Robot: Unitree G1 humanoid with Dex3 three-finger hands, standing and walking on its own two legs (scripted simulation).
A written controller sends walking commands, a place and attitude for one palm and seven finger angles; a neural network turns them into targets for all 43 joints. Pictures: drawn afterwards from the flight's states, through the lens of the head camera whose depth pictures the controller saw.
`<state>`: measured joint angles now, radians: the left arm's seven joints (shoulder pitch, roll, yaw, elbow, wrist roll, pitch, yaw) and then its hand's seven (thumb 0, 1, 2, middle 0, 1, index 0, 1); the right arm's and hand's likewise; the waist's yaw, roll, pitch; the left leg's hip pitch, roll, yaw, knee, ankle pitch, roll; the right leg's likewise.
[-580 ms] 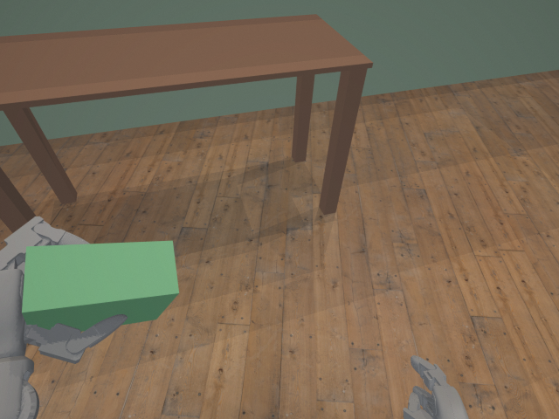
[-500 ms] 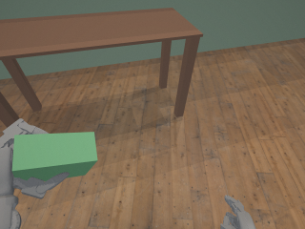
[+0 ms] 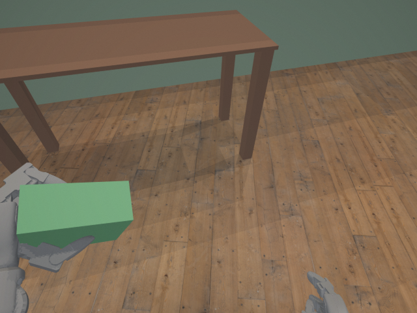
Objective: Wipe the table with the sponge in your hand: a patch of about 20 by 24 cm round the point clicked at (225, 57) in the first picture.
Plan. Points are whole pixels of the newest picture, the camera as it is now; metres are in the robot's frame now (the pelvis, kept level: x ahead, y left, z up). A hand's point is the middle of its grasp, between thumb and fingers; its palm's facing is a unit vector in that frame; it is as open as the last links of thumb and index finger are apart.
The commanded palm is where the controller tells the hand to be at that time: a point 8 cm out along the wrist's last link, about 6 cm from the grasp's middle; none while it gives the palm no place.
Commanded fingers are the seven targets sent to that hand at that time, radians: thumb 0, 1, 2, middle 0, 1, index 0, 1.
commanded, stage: walk to a spot facing it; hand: left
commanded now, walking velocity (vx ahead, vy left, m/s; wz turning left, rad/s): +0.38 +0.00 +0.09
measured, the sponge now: (93, 215) +0.23 +0.20 +0.14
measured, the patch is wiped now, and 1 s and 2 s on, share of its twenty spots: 0.00 0.00 0.00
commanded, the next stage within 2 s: turn to face it in 1.34 s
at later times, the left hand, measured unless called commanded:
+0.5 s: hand (73, 161) +0.31 +0.25 +0.17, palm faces +0.45 -0.80 -0.40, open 10.2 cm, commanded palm +0.24 +0.28 +0.18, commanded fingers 0.00 0.10 1.30 -1.20 -1.60 -1.20 -1.60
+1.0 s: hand (133, 110) +0.43 +0.18 +0.18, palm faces +0.46 -0.73 -0.50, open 10.2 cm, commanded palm +0.37 +0.22 +0.18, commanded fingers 0.00 0.10 1.30 -1.20 -1.60 -1.20 -1.60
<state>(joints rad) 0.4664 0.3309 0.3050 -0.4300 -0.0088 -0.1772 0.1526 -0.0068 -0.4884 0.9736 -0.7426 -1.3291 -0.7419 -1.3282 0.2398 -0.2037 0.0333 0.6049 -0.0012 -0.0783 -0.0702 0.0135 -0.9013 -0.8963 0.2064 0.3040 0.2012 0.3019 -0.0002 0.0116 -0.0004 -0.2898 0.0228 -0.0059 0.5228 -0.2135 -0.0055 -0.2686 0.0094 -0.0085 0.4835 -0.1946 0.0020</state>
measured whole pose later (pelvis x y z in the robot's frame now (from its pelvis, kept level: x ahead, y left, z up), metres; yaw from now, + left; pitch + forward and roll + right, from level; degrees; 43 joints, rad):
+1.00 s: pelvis +0.25 -0.08 +0.00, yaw +8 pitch -1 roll +3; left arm 0.53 0.40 0.39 -0.56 -0.02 -0.23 0.14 -0.01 -0.49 0.98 -0.75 -1.33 -0.74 -1.33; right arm 0.20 -0.25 -0.04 0.60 0.00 -0.03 -0.06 0.01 -0.91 -0.90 0.20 0.30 0.20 0.30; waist -0.02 -0.02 0.09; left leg -0.59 0.10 0.11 0.99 -0.28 -0.02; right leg -0.22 -0.08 -0.28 0.52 -0.29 -0.09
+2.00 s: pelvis +0.43 -0.12 +0.00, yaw +11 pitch +1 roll -1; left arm 0.45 0.39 0.39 -0.50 -0.02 -0.22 0.14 -0.01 -0.49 0.98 -0.74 -1.34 -0.74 -1.33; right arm 0.17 -0.22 -0.02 0.50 0.00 -0.04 -0.04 0.01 -0.91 -0.90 0.20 0.30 0.20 0.30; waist 0.02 -0.03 0.03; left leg -0.24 0.09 0.18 0.54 -0.31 0.01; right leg -0.41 0.02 -0.04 0.85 -0.44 0.03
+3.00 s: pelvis +0.39 -0.21 +0.00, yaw +2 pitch -1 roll +1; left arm 0.41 0.32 0.31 -0.40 0.00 -0.23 0.13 -0.01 -0.49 0.99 -0.74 -1.34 -0.74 -1.34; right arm 0.20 -0.19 0.02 0.69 -0.01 -0.08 -0.04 0.01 -0.90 -0.90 0.21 0.30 0.20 0.30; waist 0.01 0.05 0.03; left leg -0.46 0.04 0.02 1.07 -0.38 -0.01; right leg -0.25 -0.05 -0.14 0.58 -0.32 -0.03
